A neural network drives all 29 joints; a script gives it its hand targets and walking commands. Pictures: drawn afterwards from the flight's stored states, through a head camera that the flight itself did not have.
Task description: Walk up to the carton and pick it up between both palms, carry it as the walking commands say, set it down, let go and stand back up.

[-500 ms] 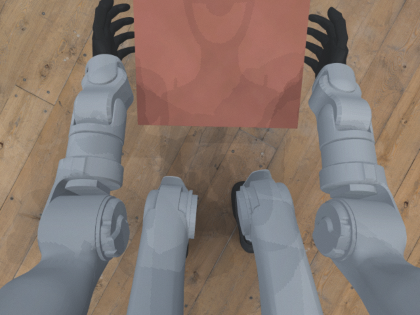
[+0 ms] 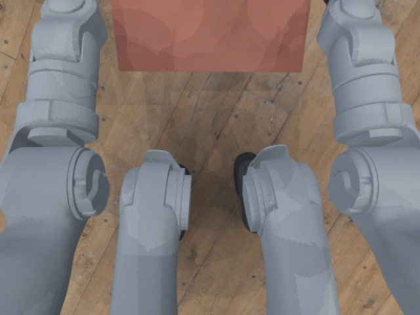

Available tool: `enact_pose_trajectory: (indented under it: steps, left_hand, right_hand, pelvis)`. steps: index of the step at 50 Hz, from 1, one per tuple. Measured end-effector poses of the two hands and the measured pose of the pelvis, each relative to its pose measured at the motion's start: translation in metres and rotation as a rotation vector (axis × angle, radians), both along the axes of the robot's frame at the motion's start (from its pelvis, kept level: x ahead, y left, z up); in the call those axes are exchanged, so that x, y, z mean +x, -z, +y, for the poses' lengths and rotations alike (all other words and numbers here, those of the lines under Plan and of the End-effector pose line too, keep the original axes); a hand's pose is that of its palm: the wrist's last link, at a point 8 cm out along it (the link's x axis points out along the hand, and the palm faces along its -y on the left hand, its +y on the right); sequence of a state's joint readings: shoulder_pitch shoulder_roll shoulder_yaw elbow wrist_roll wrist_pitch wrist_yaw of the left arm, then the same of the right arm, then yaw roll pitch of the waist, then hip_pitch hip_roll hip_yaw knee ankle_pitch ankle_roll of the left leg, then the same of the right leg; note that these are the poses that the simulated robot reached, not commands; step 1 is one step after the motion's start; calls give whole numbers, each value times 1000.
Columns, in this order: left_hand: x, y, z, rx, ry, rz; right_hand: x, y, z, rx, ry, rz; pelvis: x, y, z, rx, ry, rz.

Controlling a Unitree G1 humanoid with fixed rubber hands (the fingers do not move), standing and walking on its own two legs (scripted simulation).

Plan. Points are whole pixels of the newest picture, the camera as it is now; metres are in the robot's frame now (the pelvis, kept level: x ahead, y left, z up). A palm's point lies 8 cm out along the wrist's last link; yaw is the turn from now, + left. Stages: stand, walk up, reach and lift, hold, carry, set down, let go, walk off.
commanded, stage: set down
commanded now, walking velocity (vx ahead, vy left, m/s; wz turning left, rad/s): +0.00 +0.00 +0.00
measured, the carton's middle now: out of the picture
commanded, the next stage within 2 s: none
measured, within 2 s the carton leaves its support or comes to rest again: rests again in 1.24 s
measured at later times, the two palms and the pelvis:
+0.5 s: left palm (93, 4) +0.57 +0.16 -0.19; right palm (318, 7) +0.55 -0.19 -0.20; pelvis +0.03 +0.01 -0.03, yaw +0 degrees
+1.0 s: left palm (97, 10) +0.56 +0.16 -0.20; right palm (321, 7) +0.55 -0.19 -0.20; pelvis +0.02 +0.00 -0.05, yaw +0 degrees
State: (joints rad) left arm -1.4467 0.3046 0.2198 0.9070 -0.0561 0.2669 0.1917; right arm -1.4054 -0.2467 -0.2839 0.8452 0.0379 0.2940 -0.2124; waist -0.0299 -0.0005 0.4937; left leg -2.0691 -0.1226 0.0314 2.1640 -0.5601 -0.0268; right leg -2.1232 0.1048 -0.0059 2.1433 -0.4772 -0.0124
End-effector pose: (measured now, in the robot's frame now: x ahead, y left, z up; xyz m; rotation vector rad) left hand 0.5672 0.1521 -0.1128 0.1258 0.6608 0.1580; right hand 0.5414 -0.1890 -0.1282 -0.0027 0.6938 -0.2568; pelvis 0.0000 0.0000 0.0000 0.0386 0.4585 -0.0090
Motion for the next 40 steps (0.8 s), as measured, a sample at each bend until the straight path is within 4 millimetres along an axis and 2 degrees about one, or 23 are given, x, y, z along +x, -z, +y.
enact_pose_trajectory:
  steps: [6,11,18,27,35,40]
  left_hand:
    - [-7,39,2,-20,-9,43]
    - [-8,61,-3,-44,5,63]
    - [8,62,-1,-70,36,42]
    - [2,83,12,-38,43,97]
    - [5,79,-2,-64,40,67]
    - [3,82,-2,-67,41,86]
  right_hand:
    - [-7,37,-1,6,-42,44]
    - [-6,43,-7,-10,-32,62]
    - [11,43,-9,11,-21,35]
    - [4,74,2,33,-74,93]
    - [2,69,-9,29,-19,59]
    - [-2,69,-10,27,-34,79]
  pelvis:
    - [6,13,2,-10,-13,0]
    - [12,23,4,-30,-13,-1]
    - [18,29,10,-45,-10,2]
    - [28,36,11,-47,-22,4]
    - [25,40,7,-37,-22,-10]
    - [22,42,4,-35,-13,-18]
